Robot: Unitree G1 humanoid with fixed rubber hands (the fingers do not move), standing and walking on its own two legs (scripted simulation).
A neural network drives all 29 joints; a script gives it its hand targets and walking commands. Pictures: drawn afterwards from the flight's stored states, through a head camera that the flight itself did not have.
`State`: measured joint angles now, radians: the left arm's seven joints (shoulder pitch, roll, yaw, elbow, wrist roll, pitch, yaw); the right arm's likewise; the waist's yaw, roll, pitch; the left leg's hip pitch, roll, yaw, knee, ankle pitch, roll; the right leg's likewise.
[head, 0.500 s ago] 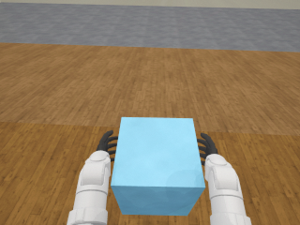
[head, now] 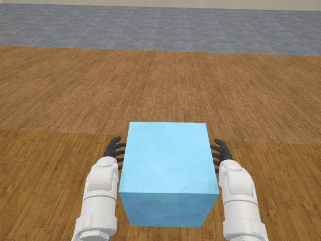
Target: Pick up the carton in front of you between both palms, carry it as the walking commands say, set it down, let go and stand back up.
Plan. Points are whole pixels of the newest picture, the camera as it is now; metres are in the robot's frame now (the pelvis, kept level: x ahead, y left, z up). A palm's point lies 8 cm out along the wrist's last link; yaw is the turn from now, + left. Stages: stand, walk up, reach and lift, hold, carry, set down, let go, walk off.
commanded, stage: hold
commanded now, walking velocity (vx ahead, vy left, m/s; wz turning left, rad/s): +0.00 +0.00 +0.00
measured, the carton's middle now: (166, 176) +0.30 +0.00 -0.02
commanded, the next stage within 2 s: carry in 0.70 s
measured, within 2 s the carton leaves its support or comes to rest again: neither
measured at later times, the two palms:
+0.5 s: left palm (110, 162) +0.29 +0.15 +0.05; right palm (225, 165) +0.29 -0.15 +0.05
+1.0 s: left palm (113, 145) +0.34 +0.15 +0.07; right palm (222, 147) +0.34 -0.15 +0.07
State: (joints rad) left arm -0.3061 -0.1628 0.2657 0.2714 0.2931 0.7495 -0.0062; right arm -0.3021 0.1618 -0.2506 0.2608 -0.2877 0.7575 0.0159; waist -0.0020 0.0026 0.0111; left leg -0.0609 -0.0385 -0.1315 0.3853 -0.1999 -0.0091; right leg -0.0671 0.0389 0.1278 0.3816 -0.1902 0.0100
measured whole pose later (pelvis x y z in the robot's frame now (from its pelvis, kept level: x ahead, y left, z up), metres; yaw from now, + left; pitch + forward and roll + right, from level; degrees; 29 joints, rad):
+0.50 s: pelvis +0.01 +0.00 +0.00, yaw +0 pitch -7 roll +0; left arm -0.26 -0.15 0.22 0.24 0.28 0.77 0.00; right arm -0.26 0.15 -0.21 0.22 -0.28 0.77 0.01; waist 0.00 0.00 0.00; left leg -0.04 -0.04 -0.13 0.36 -0.20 -0.01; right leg -0.04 0.04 0.12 0.35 -0.19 0.01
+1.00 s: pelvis +0.06 +0.00 -0.02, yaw +1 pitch +4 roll +0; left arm -0.20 -0.13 0.13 -0.06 0.15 0.98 0.07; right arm -0.18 0.11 -0.13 -0.09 -0.14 0.99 -0.05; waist 0.00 0.01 -0.19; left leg -0.30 0.04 -0.01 0.62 -0.39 -0.01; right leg -0.28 -0.02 -0.01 0.59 -0.37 0.01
